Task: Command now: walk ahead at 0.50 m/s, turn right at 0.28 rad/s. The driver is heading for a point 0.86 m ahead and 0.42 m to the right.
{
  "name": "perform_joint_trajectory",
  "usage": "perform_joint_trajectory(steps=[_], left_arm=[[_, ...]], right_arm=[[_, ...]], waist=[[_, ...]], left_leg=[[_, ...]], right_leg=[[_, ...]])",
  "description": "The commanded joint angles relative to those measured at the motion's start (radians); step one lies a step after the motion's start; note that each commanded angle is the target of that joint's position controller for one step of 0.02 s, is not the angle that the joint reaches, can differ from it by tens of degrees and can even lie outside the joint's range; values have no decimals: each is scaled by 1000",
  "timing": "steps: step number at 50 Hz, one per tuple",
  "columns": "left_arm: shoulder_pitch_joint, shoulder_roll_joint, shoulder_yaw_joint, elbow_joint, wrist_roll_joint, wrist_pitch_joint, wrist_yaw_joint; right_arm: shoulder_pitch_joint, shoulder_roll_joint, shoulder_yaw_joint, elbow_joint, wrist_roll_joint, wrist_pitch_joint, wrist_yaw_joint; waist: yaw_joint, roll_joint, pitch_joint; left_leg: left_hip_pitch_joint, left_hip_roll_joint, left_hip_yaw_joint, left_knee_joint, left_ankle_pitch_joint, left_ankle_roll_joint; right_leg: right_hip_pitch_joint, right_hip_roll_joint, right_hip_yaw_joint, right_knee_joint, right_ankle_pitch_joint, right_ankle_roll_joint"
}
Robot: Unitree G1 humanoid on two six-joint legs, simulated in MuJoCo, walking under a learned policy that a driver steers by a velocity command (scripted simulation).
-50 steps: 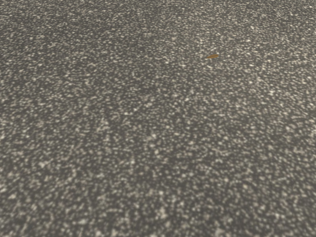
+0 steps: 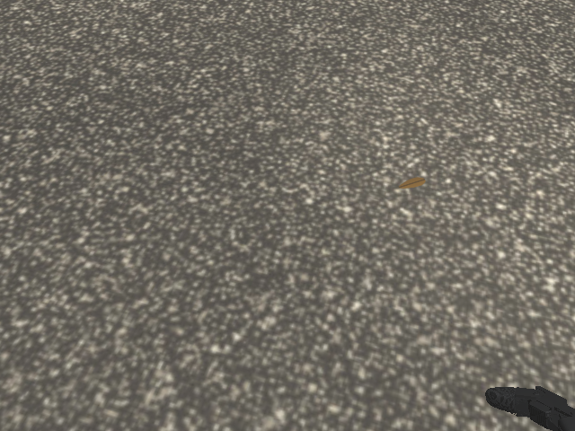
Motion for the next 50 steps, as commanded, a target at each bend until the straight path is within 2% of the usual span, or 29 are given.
perform_joint_trajectory(steps=[1,2,3,4,5,6,7,10,14,18,21,23,24,25,26,27,28,29,30,31,32,33,36,39,41,45,48,49,50], left_arm=[[27,17,-11,-95,21,-19,2],[57,22,-16,-92,-1,-33,0],[-9,123,14,-96,-26,-35,0],[-79,129,18,-116,-26,-33,1],[-112,118,20,-124,-14,-27,4],[-109,109,27,-122,-8,-15,5],[-87,90,27,-118,-10,-1,4],[-101,48,24,-131,-7,28,6],[-189,25,17,-166,0,27,-9],[-326,7,6,-216,3,20,-35],[-381,23,9,-253,1,23,-49],[-361,47,23,-266,4,27,-53],[-309,69,36,-261,3,31,-52],[-190,105,58,-234,-1,34,-48],[-16,170,95,-186,-3,40,-34],[61,277,121,-164,-9,48,-11],[19,313,112,-210,-3,24,-21],[14,217,85,-212,0,8,-29],[-20,176,73,-205,0,-4,-29],[-91,146,63,-212,-2,-8,-27],[-144,111,51,-225,3,-10,-23],[-169,101,46,-240,13,-10,-18],[-150,126,53,-234,10,-16,0],[-106,146,58,-215,3,-11,18],[-80,148,59,-206,0,-4,23],[-23,146,61,-181,-8,6,27],[-35,144,64,-182,-4,14,32],[-52,131,60,-188,-3,17,31],[-56,88,45,-198,3,15,26]], right_arm=[[382,-304,-108,12,-35,-11,-24],[420,-267,-101,25,-29,-3,-20],[371,-193,-79,21,-20,0,-21],[313,-158,-68,18,-15,1,-24],[249,-127,-58,22,-15,-2,-23],[204,-100,-51,24,-19,-8,-22],[178,-95,-52,29,-23,-15,-21],[160,-113,-65,54,-25,-32,-26],[180,-144,-78,85,-25,-24,-41],[228,-181,-92,114,-12,-6,-50],[252,-203,-103,136,7,13,-49],[238,-230,-111,138,18,26,-50],[229,-245,-115,136,24,34,-52],[212,-250,-116,133,31,42,-52],[213,-228,-105,129,28,42,-54],[248,-121,-72,94,-20,33,-54],[274,-73,-45,48,-18,-4,-46],[149,-166,-65,29,23,-33,-33],[109,-169,-63,13,36,-49,-29],[113,-159,-62,29,12,-54,-38],[123,-172,-71,38,-12,-49,-44],[140,-173,-75,41,-17,-36,-41],[127,-134,-67,31,-27,-10,-41],[10,-97,-50,-2,-27,-6,-38],[-60,-82,-42,-17,-19,-11,-29],[-126,-115,-50,-42,-2,-26,-10],[-72,-150,-67,-35,1,-39,-4],[3,-161,-77,-16,-1,-44,-8],[111,-192,-92,2,-14,-49,-14]], waist=[[-196,137,-344],[-200,280,-436],[-210,162,-295],[-192,112,-190],[-161,71,-114],[-128,87,-68],[-104,101,-49],[-81,59,-9],[-100,31,19],[-154,11,63],[-160,16,81],[-128,41,48],[-92,60,6],[-19,56,-56],[65,25,-145],[38,-193,-205],[-27,-284,-368],[35,-145,-313],[14,-126,-191],[-37,-41,-122],[-73,-49,-86],[-98,-70,-77],[-109,-59,-58],[-69,-78,-23],[-38,-103,-13],[-15,-118,-6],[-53,-156,-15],[-96,-162,-39],[-149,-135,-124]], left_leg=[[803,297,-371,11,-66,170],[887,388,-695,-141,-239,251],[790,359,-595,-167,-322,211],[664,325,-452,-184,-295,180],[535,284,-350,-221,-225,165],[446,249,-263,-259,-166,151],[384,232,-204,-293,-126,145],[335,227,-70,-345,24,155],[379,203,75,-359,93,140],[442,220,156,-358,94,127],[544,249,186,-310,168,110],[585,252,215,-208,445,90],[592,247,228,-113,616,79],[566,223,252,55,716,60],[430,178,272,297,623,20],[68,79,267,653,-52,-39],[-214,-103,28,901,-581,-69],[-330,-45,-84,932,-509,-50],[-354,-5,-70,871,-417,-26],[-293,41,-71,779,-341,-24],[-222,66,-74,699,-294,-31],[-164,77,-77,669,-262,-40],[-131,61,-47,545,-198,-83],[-120,24,-36,310,-13,-108],[-66,-12,-31,162,95,-109],[-16,-43,-61,30,114,-90],[54,-48,-69,-8,-8,-48],[155,-55,-49,-45,-13,-25],[345,-3,-81,-46,-20,16]], right_leg=[[-490,-37,21,631,219,-42],[-683,20,103,839,-170,-21],[-774,-35,147,931,-118,-23],[-788,-81,118,929,-31,-26],[-756,-114,108,883,40,-22],[-712,-142,117,833,93,-18],[-658,-153,116,814,127,-11],[-664,-158,115,762,201,7],[-689,-153,93,536,382,11],[-671,-138,18,350,449,-11],[-684,-124,-15,283,368,-46],[-605,-75,-67,266,269,-84],[-521,-36,-98,268,215,-106],[-365,13,-123,230,214,-137],[-89,46,-98,172,272,-178],[209,-171,274,144,271,-274],[396,-356,844,-43,50,-457],[373,-348,781,-115,34,-398],[251,-314,633,-111,94,-359],[101,-267,520,-105,196,-317],[-10,-230,440,-115,301,-298],[-80,-209,406,-136,360,-295],[-180,-177,323,-160,508,-302],[-223,-126,262,-155,475,-260],[-244,-104,253,-143,398,-233],[-183,-142,346,-77,308,-214],[-122,-169,427,15,330,-189],[-133,-145,424,73,369,-171],[-179,-89,380,230,393,-137]])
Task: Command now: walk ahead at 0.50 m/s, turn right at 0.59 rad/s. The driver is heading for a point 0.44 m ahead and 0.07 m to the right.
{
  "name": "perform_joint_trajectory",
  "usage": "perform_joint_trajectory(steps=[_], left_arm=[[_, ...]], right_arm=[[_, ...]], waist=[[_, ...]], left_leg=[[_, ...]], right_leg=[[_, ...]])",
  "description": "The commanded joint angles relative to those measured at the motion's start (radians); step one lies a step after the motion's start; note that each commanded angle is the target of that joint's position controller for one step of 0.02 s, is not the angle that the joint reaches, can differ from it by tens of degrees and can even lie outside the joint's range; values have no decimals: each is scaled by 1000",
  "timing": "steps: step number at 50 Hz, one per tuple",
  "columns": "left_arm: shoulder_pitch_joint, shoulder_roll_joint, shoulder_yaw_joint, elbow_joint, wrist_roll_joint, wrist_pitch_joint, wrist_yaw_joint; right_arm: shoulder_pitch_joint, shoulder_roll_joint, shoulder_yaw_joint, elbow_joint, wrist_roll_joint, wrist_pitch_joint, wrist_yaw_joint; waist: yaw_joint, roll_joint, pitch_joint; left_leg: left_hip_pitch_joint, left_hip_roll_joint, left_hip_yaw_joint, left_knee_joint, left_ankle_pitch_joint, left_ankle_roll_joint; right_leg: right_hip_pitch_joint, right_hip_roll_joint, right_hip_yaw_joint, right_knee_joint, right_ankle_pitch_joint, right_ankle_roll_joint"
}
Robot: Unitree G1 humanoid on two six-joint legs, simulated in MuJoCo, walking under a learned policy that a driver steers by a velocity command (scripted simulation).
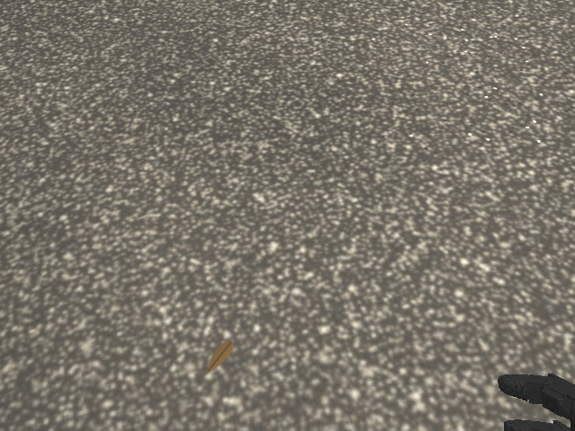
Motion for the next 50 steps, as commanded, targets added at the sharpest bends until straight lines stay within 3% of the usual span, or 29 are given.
perform_joint_trajectory(steps=[1,2,3,4,5,6,8,11,17,21,22,24,25,26,27,28,29,30,31,32,33,36,39,43,45,47,48,49,50], left_arm=[[-34,31,-5,-90,27,-11,-2],[106,9,-14,-117,-16,-20,-2],[79,121,5,-81,-24,-18,3],[-35,165,17,-95,-13,-12,1],[-83,151,17,-103,-2,-8,2],[-116,137,20,-116,6,-8,-2],[-102,98,17,-121,-6,1,-13],[-144,60,6,-145,-1,12,-16],[-281,35,-10,-173,1,-3,-45],[-381,33,-15,-214,-3,-5,-69],[-388,38,-12,-223,2,-5,-72],[-315,76,10,-218,20,-6,-74],[-183,115,33,-184,23,-7,-71],[-56,166,57,-149,25,-3,-54],[10,249,62,-132,29,5,-27],[-52,268,46,-187,45,-6,-34],[-61,180,27,-182,41,-5,-43],[-106,149,15,-165,29,-10,-47],[-152,122,7,-151,18,-14,-47],[-193,106,0,-147,17,-16,-43],[-222,110,-1,-147,29,-15,-42],[-272,101,-3,-122,44,-30,-38],[-291,93,-7,-88,45,-23,-25],[-271,86,-15,-39,50,-5,-21],[-279,68,-25,-19,42,2,-23],[-238,27,-41,8,40,1,-25],[-180,25,-41,21,55,-2,-25],[-132,12,-41,32,49,1,-21],[-195,46,-38,35,51,8,-15]], right_arm=[[296,-228,-82,-16,-18,-21,-18],[347,-282,-95,22,-25,-9,-8],[302,-172,-71,-5,-3,-5,-5],[261,-119,-56,-12,0,3,-12],[217,-108,-48,-15,-10,9,-14],[193,-91,-43,-5,-14,13,-16],[185,-78,-39,10,-16,6,-20],[202,-111,-51,40,-8,-2,-22],[220,-161,-61,78,-4,16,-30],[272,-196,-70,109,14,36,-32],[270,-203,-72,114,19,44,-32],[264,-234,-79,116,33,58,-40],[250,-234,-76,114,39,63,-43],[257,-206,-63,112,33,58,-44],[290,-82,-23,75,-37,50,-36],[392,-89,-1,72,-14,36,-21],[316,-195,-31,99,18,36,-17],[243,-178,-25,71,33,38,-17],[216,-155,-21,81,18,43,-29],[211,-158,-24,84,7,56,-38],[237,-157,-27,94,8,73,-42],[289,-111,-20,116,-2,103,-57],[234,-85,-11,112,-11,113,-63],[156,-101,-15,104,-4,123,-61],[154,-96,-16,107,-10,121,-57],[163,-113,-15,110,-32,113,-53],[150,-169,-23,98,-32,111,-57],[109,-176,-29,115,-22,114,-56],[92,-115,-19,109,-16,112,-46]], waist=[[-188,2,-266],[-110,368,-337],[-136,202,-238],[-162,102,-124],[-144,30,-65],[-130,27,-16],[-104,76,-4],[-104,50,16],[-146,22,41],[-173,21,77],[-163,20,85],[-102,58,20],[-24,51,-53],[44,17,-125],[0,-242,-241],[-50,-325,-487],[11,-125,-474],[-8,-121,-318],[-41,-43,-214],[-70,-54,-166],[-100,-75,-146],[-144,-98,-147],[-130,-123,-140],[-93,-136,-99],[-106,-132,-78],[-113,-80,-62],[-63,16,-59],[-14,139,-58],[-58,101,-30]], left_leg=[[591,238,-223,1,-95,113],[823,427,-723,-131,-373,269],[758,416,-724,-172,-563,242],[638,373,-543,-176,-506,200],[521,331,-416,-188,-361,181],[441,295,-325,-207,-252,180],[367,254,-196,-253,-156,171],[361,267,-93,-295,-40,199],[412,245,116,-306,95,173],[495,276,181,-284,144,152],[507,279,196,-245,269,144],[532,272,221,-79,664,121],[502,244,242,83,727,96],[366,200,262,288,606,51],[58,101,257,637,-298,-3],[-133,-16,69,939,-692,-39],[-134,47,-34,952,-610,-39],[-187,82,-4,893,-558,-32],[-185,113,9,812,-501,-36],[-136,131,7,756,-455,-43],[-49,130,10,734,-420,-48],[62,116,23,598,-342,-72],[108,114,23,411,-243,-75],[161,102,22,244,-193,-62],[221,86,35,122,-176,-41],[335,118,-5,-39,31,-9],[365,186,-64,-33,169,22],[273,185,-64,-35,-19,64],[196,146,-50,-63,-157,54]], right_leg=[[-259,-93,45,413,205,-41],[-614,2,-40,702,-170,11],[-714,-83,-12,817,-104,27],[-729,-114,-46,832,-6,34],[-690,-147,-71,811,63,40],[-672,-174,-71,763,106,42],[-610,-208,-94,709,142,43],[-655,-224,-113,625,188,58],[-631,-218,-181,316,448,58],[-603,-197,-240,180,428,25],[-576,-179,-254,147,387,11],[-425,-99,-306,110,302,-28],[-248,-59,-315,37,371,-58],[-6,-64,-275,-19,551,-91],[313,-314,26,78,1041,-162],[493,-563,465,-2,1090,-395],[409,-500,315,-27,1098,-348],[297,-443,162,-31,1074,-301],[159,-387,93,-63,996,-250],[45,-363,54,-98,958,-233],[-64,-343,13,-138,948,-225],[-191,-315,-78,-183,966,-228],[-208,-285,-123,-196,834,-202],[-214,-293,-83,-219,519,-184],[-222,-282,-66,-192,379,-157],[-254,-215,-80,-136,242,-70],[-279,-149,-117,-77,157,-27],[-229,-100,-179,-93,130,4],[-167,-102,-185,-78,174,19]])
